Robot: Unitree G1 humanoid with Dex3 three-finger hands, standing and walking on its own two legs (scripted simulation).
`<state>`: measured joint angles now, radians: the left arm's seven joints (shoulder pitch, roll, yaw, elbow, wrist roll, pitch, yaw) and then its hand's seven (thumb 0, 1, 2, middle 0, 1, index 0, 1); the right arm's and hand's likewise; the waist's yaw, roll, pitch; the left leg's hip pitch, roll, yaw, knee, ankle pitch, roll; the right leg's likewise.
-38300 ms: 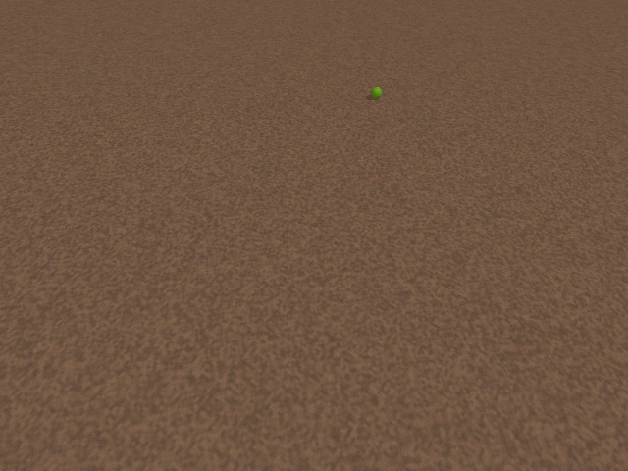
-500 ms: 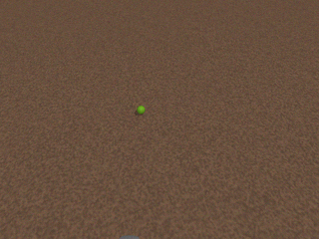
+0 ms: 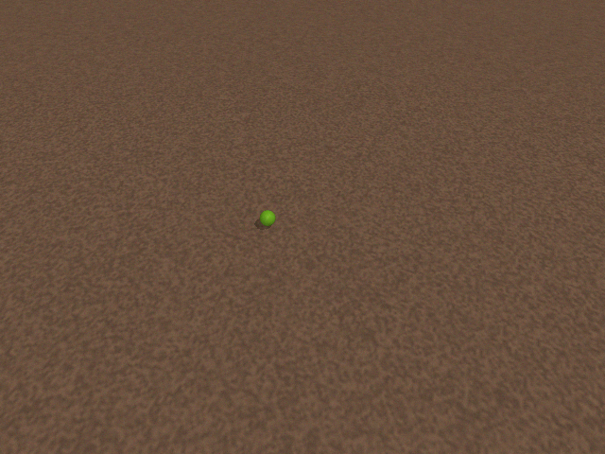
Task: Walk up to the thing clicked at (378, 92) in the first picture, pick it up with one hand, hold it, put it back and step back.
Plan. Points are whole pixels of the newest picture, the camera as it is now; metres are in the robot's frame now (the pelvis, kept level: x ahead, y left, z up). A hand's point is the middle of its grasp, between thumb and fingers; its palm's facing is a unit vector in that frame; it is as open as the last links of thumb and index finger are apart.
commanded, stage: step back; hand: left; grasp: from above
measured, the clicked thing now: (267, 218) +1.12 +0.14 -0.73
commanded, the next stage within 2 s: stand in 0.38 s
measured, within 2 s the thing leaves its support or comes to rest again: neither
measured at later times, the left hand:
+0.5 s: hand out of the picture +0.14 +0.26 -0.14, palm faces -0.03 -0.94 -0.35, open 7.4 cm
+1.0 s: hand out of the picture +0.11 +0.24 -0.14, palm faces -0.06 -0.94 -0.34, open 7.4 cm
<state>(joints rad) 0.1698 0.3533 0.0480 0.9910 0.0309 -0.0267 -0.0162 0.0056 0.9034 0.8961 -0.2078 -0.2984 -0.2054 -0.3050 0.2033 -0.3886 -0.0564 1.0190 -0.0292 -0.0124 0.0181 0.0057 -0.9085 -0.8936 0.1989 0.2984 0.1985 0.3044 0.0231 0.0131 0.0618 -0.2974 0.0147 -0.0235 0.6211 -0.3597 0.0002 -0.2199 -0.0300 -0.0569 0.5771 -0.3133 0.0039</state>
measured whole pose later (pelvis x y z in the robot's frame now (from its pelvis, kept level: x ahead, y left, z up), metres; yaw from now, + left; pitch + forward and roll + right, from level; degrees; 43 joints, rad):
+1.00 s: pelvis +0.02 +0.00 +0.02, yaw -2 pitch -2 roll +0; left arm 0.10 0.35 0.00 1.13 0.01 -0.01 -0.01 0.01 0.91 0.90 -0.21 -0.30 -0.20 -0.30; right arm 0.09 -0.35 -0.01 1.15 -0.01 -0.01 0.01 0.01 -0.91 -0.89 0.20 0.30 0.20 0.30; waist -0.01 0.00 0.06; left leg -0.12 0.03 0.02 0.32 -0.16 -0.02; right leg -0.07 -0.01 0.00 0.31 -0.20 0.01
